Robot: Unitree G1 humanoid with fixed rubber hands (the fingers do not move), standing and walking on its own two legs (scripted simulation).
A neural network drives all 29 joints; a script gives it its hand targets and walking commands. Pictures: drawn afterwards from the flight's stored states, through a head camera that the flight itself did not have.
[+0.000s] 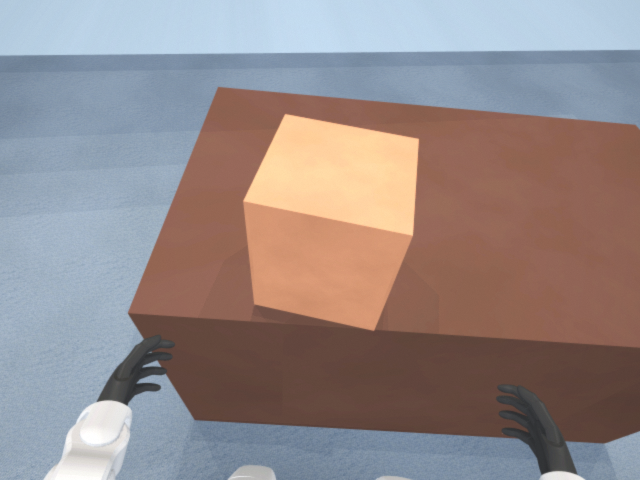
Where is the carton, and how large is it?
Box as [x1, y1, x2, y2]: [243, 114, 418, 330]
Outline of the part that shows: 285,114 243,201 254,303 373,330 412,236 418,139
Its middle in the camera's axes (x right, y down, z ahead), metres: +0.02 -0.02 +0.62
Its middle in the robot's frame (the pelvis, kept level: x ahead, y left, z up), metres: +0.48 +0.02 +0.00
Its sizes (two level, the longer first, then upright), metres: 0.210 0.200 0.250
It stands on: a pedestal, 0.64 m high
